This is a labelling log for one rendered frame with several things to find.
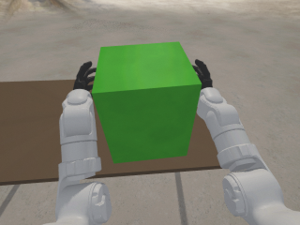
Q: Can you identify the carton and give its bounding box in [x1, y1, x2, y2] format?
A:
[91, 41, 203, 164]

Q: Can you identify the robot right hand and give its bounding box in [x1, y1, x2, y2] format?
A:
[192, 59, 213, 90]

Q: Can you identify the robot left forearm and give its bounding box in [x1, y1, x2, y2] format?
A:
[55, 89, 102, 219]

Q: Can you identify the right robot upper arm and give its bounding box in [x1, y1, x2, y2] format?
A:
[222, 167, 300, 225]

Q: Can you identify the left robot upper arm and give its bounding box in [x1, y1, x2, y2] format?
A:
[42, 181, 113, 225]

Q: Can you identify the robot right forearm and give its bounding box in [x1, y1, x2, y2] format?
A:
[197, 87, 284, 203]

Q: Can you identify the table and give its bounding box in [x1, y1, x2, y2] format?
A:
[0, 79, 222, 186]

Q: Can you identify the robot left hand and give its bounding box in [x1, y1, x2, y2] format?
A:
[73, 61, 97, 98]

